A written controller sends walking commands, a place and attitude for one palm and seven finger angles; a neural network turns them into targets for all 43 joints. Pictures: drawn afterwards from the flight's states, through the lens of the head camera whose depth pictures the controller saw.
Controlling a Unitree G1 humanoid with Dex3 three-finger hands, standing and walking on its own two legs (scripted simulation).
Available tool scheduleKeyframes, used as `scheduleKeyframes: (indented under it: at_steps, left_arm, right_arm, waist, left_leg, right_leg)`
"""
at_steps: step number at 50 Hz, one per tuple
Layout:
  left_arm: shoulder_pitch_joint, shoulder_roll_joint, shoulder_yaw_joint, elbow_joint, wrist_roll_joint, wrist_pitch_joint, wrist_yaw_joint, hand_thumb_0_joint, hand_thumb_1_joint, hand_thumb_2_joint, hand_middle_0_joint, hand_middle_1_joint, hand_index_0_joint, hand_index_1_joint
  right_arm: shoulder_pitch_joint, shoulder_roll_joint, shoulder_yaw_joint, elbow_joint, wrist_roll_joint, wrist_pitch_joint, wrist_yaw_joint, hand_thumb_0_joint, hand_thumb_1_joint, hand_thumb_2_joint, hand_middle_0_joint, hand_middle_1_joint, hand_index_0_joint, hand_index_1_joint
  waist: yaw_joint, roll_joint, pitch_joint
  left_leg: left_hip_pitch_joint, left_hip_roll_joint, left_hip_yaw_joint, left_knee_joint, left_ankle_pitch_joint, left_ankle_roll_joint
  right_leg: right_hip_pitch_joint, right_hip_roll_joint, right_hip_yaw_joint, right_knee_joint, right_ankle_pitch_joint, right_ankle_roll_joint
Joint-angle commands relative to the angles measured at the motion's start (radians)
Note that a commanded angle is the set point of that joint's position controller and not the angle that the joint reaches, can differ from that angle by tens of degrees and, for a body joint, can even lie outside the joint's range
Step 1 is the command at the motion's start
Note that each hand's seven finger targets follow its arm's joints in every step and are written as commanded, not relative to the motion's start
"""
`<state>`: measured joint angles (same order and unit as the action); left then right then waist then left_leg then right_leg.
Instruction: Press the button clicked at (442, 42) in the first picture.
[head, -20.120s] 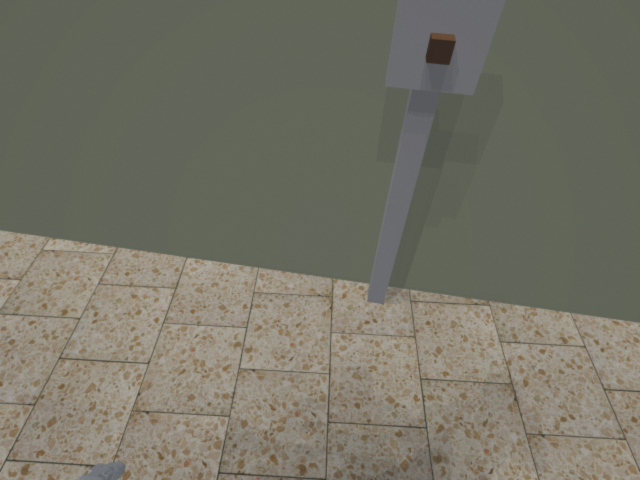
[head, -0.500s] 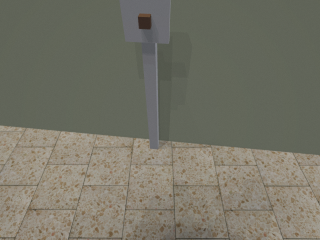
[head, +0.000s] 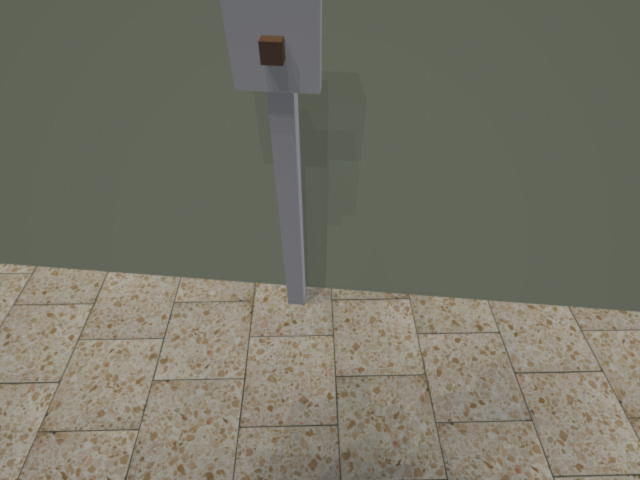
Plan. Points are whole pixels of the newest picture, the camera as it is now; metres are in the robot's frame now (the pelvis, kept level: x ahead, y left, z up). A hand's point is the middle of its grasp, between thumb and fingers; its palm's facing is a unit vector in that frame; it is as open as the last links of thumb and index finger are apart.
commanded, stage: stand and wait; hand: left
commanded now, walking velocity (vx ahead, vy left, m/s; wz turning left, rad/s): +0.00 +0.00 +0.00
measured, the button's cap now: (272, 49) +0.80 +0.13 +0.17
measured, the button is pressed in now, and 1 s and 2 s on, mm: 0 0 0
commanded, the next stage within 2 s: none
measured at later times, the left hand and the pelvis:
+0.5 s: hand out of the picture +0.03 +0.19 -0.17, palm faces +0.04 -0.97 -0.26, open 7.4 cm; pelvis +0.01 -0.01 +0.00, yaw +0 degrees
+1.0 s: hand out of the picture +0.09 +0.22 -0.15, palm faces +0.00 -0.94 -0.33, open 7.4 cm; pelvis +0.02 -0.02 +0.01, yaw +0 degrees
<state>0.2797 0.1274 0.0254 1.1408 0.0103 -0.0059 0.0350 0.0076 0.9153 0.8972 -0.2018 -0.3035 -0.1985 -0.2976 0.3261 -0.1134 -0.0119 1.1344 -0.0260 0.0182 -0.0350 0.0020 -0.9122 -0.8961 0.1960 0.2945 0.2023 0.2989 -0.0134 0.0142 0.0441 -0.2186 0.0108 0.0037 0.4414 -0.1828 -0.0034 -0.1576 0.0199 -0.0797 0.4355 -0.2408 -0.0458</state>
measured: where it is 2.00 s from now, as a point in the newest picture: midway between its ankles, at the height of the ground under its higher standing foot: outside the picture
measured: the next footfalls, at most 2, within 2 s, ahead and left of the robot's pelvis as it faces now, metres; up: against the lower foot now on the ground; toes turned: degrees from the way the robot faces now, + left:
none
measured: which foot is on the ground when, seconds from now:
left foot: down 0.00-1.00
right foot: down 0.00-1.00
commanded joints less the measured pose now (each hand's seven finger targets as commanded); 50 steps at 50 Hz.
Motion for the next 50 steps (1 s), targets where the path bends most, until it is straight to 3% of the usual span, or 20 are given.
scheduleKeyframes:
  at_steps: [1,7,10,33,40,50]
  left_arm:
    - [0.053,0.124,0.023,-0.023,-0.002,-0.01,0.004,0.0,0.9,0.9,-0.2,-0.3,-0.2,-0.3]
    - [0.032,0.145,0.025,-0.023,-0.001,-0.009,0.002,0.0,0.9,0.9,-0.2,-0.3,-0.2,-0.3]
    - [0.021,0.164,0.028,-0.027,0.0,-0.011,0.0,0.0,0.9,0.9,-0.2,-0.3,-0.2,-0.3]
    - [-0.119,0.292,0.036,-0.048,-0.002,-0.03,-0.012,0.0,0.9,0.9,-0.2,-0.3,-0.2,-0.3]
    - [-0.152,0.323,0.037,-0.055,-0.001,-0.03,-0.015,0.0,0.9,0.9,-0.2,-0.3,-0.2,-0.3]
    - [-0.169,0.351,0.038,-0.058,-0.002,-0.033,-0.014,0.0,0.9,0.9,-0.2,-0.3,-0.2,-0.3]
  right_arm:
    - [0.062,-0.102,-0.015,-0.027,0.004,-0.017,-0.006,0.0,-0.9,-0.9,0.2,0.3,0.2,0.3]
    - [0.037,-0.128,-0.019,-0.029,0.004,-0.014,-0.005,0.0,-0.9,-0.9,0.2,0.3,0.2,0.3]
    - [0.021,-0.147,-0.022,-0.033,0.004,-0.016,-0.004,0.0,-0.9,-0.9,0.2,0.3,0.2,0.3]
    - [-0.154,-0.295,-0.028,-0.052,0.007,-0.029,0.002,0.0,-0.9,-0.9,0.2,0.3,0.2,0.3]
    - [-0.185,-0.324,-0.029,-0.056,0.007,-0.028,0.006,0.0,-0.9,-0.9,0.2,0.3,0.2,0.3]
    - [-0.204,-0.35,-0.029,-0.057,0.009,-0.029,0.006,0.0,-0.9,-0.9,0.2,0.3,0.2,0.3]
  waist:
    - [0.004,0.008,0.053]
    - [0.003,-0.003,0.077]
    - [0.004,-0.007,0.058]
    - [0.009,0.007,-0.031]
    - [0.008,-0.012,-0.024]
    - [0.008,-0.011,-0.056]
  left_leg:
    - [-0.007,0.072,-0.067,-0.071,0.028,0.034]
    - [-0.003,0.074,-0.066,-0.078,0.006,0.032]
    - [0.012,0.077,-0.068,-0.076,0.014,0.035]
    - [0.084,0.106,-0.084,-0.113,0.155,0.026]
    - [0.097,0.108,-0.083,-0.129,0.141,0.022]
    - [0.124,0.113,-0.072,-0.129,0.176,0.019]
  right_leg:
    - [-0.06,-0.127,0.125,-0.137,-0.038,-0.022]
    - [-0.073,-0.128,0.126,-0.157,-0.067,-0.022]
    - [-0.066,-0.132,0.131,-0.162,-0.069,-0.024]
    - [0.048,-0.148,0.133,-0.164,0.192,-0.014]
    - [0.045,-0.152,0.138,-0.184,0.176,-0.009]
    - [0.078,-0.157,0.141,-0.185,0.265,-0.001]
